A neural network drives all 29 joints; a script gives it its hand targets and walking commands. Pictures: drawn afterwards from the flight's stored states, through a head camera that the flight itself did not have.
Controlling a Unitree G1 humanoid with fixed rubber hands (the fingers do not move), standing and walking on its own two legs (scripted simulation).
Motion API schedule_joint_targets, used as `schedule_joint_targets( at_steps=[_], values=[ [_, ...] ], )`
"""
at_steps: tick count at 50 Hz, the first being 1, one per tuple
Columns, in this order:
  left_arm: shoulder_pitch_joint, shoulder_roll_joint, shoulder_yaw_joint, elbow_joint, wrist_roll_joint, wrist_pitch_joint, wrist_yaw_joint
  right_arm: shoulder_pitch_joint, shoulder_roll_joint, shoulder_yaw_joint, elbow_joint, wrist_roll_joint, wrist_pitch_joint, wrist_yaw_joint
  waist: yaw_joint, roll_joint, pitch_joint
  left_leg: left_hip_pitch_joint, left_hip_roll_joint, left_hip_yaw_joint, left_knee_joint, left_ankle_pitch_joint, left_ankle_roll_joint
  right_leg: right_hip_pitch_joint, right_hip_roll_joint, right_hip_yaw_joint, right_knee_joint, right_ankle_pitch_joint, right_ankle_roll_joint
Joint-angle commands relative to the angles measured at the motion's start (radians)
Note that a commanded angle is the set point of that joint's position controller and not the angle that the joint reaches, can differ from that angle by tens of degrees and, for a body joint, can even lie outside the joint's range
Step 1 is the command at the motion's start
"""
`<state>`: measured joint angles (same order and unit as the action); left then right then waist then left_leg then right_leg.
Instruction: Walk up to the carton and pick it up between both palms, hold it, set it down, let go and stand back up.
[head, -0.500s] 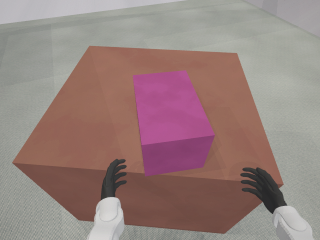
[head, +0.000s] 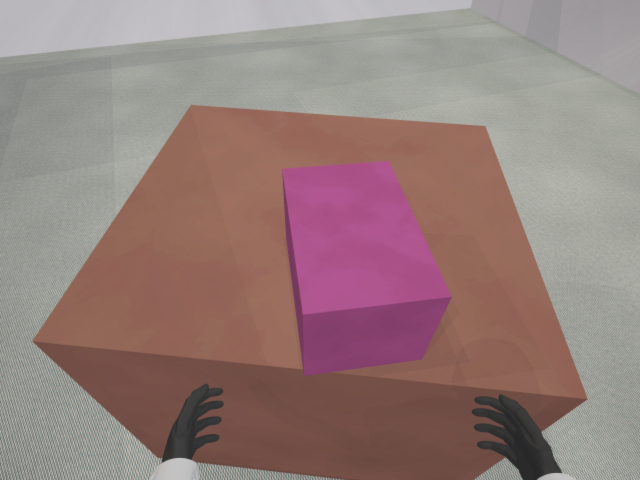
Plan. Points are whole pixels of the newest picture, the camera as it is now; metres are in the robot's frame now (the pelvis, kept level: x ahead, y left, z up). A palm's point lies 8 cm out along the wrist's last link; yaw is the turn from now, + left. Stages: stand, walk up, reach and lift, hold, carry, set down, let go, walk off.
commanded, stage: set down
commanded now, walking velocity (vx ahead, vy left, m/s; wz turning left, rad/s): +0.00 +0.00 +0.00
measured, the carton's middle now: (349, 260) +0.44 -0.02 +0.00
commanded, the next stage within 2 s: let go in 0.88 s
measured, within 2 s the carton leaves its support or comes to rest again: neither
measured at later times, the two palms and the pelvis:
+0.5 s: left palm out of the picture +0.14 +0.23 -0.08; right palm out of the picture +0.14 -0.22 -0.08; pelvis -0.01 +0.01 +0.00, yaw +0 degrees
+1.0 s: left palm (143, 476) +0.14 +0.24 -0.08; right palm out of the picture +0.13 -0.21 -0.09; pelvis -0.01 +0.01 +0.00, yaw +0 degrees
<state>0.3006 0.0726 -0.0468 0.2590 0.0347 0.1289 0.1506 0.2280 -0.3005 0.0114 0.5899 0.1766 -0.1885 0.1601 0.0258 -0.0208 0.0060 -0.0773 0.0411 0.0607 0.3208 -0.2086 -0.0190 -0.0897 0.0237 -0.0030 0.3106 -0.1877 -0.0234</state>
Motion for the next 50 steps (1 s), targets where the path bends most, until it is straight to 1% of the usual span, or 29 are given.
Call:
schedule_joint_targets(
  at_steps=[1, 14, 24, 35, 50],
  values=[
    [-0.096, 0.057, 0.015, -0.146, -0.004, -0.054, -0.01, -0.084, -0.139, -0.077, -0.124, -0.029, -0.044, -0.013, -0.003, -0.026, -0.083, 0.076, -0.029, -0.017, -0.011, 0.222, -0.001, -0.042, -0.008, 0.008, -0.041, 0.272, -0.02],
    [-0.13, 0.145, 0.042, -0.021, -0.031, -0.049, -0.053, -0.086, -0.062, -0.088, -0.062, -0.12, -0.038, -0.055, -0.003, -0.013, -0.057, 0.031, -0.027, -0.005, 0.0, 0.16, 0.001, -0.056, -0.019, 0.002, -0.033, 0.155, -0.005],
    [-0.171, 0.202, 0.065, 0.053, -0.038, -0.025, -0.091, -0.1, -0.02, -0.086, -0.004, -0.164, -0.034, -0.096, -0.008, 0.014, -0.055, 0.03, -0.026, 0.005, 0.019, 0.177, -0.006, -0.05, -0.017, -0.007, -0.015, 0.132, 0.002],
    [-0.185, 0.238, 0.072, 0.099, -0.045, -0.031, -0.124, -0.103, 0.001, -0.089, 0.047, -0.188, -0.061, -0.128, -0.016, 0.037, -0.054, 0.046, -0.023, 0.012, 0.034, 0.236, -0.014, -0.032, -0.003, -0.022, 0.002, 0.152, -0.001],
    [-0.192, 0.244, 0.073, 0.107, -0.05, -0.037, -0.131, -0.101, -0.002, -0.089, 0.037, -0.191, -0.069, -0.135, -0.015, 0.03, -0.045, 0.029, -0.026, 0.016, 0.044, 0.233, -0.014, -0.027, -0.001, -0.02, 0.018, 0.151, -0.001]
  ],
)
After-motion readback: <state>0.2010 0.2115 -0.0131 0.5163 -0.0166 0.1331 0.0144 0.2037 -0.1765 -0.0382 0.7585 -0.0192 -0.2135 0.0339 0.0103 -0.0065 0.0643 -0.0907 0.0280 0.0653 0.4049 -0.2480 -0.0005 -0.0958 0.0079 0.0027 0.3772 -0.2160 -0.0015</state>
